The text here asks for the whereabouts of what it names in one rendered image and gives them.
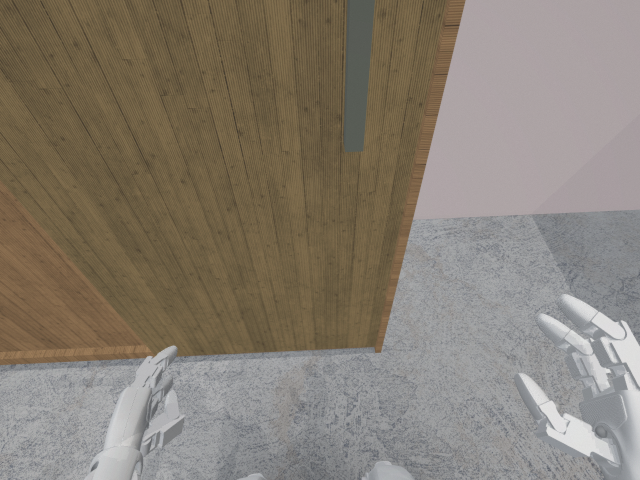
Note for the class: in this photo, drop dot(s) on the wardrobe door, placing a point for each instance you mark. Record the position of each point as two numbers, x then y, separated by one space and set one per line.
46 302
188 157

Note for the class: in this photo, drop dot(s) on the handle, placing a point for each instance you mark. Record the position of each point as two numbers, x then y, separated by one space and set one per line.
360 15

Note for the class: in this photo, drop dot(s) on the robot right hand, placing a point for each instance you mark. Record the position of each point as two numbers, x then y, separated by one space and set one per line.
611 346

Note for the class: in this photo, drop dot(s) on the robot left forearm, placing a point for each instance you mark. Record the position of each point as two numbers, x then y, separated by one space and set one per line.
116 463

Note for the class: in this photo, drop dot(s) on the robot left hand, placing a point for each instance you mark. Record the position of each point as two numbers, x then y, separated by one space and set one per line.
138 403

